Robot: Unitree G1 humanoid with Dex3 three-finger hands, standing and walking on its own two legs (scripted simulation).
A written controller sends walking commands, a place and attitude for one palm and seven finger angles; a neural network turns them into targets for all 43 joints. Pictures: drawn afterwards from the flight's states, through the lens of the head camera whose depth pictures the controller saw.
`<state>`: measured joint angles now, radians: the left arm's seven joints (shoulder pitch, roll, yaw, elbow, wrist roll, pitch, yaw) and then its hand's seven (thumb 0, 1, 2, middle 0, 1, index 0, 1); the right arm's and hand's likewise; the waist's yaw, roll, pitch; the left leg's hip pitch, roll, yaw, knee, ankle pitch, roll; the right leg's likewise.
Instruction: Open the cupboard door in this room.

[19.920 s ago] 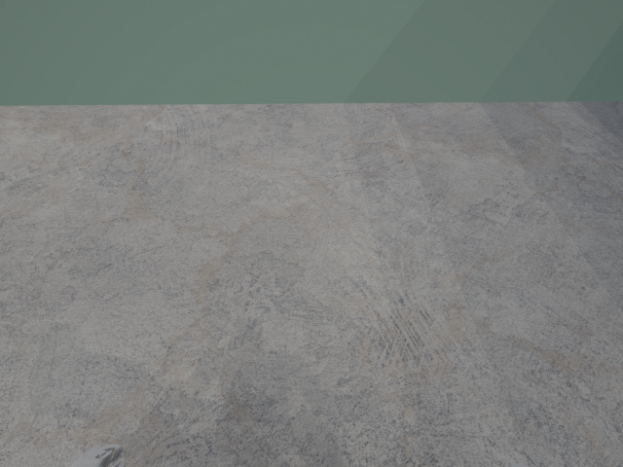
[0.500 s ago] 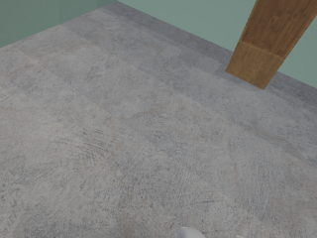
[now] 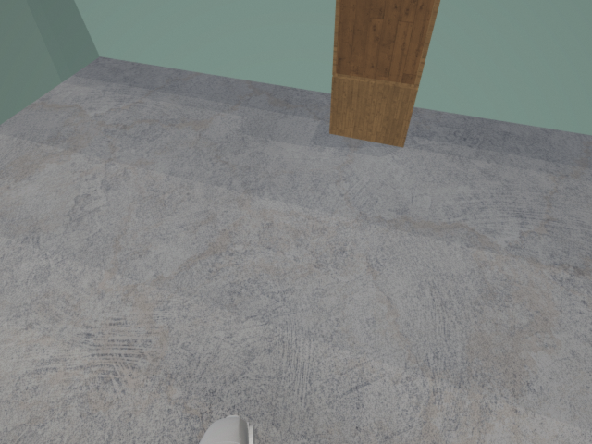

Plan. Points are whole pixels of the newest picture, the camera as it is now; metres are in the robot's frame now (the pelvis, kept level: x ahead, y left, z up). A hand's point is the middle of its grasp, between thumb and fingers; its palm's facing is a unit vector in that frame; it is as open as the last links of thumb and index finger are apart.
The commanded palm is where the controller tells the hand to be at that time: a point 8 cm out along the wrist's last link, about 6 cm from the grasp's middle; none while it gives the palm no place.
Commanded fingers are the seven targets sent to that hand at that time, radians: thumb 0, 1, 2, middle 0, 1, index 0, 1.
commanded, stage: turn or walk to find it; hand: left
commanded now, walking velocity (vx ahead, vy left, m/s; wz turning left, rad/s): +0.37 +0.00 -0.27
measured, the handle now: out of the picture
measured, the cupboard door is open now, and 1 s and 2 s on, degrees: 0 0 0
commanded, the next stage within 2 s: stand and wait in 1.10 s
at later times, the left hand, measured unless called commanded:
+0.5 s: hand (183, 351) +0.30 +0.23 -0.17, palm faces -0.12 -0.97 -0.21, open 7.4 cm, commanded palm none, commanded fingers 0.00 0.90 0.90 -0.20 -0.30 -0.20 -0.30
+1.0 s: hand (256, 267) +0.47 +0.11 -0.16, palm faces -0.15 -0.95 -0.25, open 7.1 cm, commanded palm none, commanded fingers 0.00 0.90 0.90 -0.20 -0.30 -0.20 -0.30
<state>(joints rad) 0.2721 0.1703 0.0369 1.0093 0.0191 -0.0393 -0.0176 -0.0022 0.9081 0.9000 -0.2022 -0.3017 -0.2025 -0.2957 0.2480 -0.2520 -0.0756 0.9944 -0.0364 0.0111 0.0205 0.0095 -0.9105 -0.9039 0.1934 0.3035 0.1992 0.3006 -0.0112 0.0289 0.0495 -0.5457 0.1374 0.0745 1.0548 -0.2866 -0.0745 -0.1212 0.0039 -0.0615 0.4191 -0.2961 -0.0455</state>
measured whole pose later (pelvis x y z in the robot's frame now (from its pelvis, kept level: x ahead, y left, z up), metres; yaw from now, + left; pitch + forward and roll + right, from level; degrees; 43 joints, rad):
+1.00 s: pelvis +0.40 -0.07 +0.00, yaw -12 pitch +0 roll +1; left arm 0.26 0.18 0.05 1.07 0.02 -0.09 0.01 -0.03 0.95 0.90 -0.20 -0.30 -0.20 -0.30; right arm 0.22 -0.18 -0.07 1.05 -0.03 -0.02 0.02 0.00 -0.91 -0.90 0.19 0.30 0.20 0.30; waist 0.00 0.03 0.03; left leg -0.58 0.14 0.06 1.08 -0.21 -0.05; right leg -0.14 0.00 -0.17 0.37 -0.24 -0.07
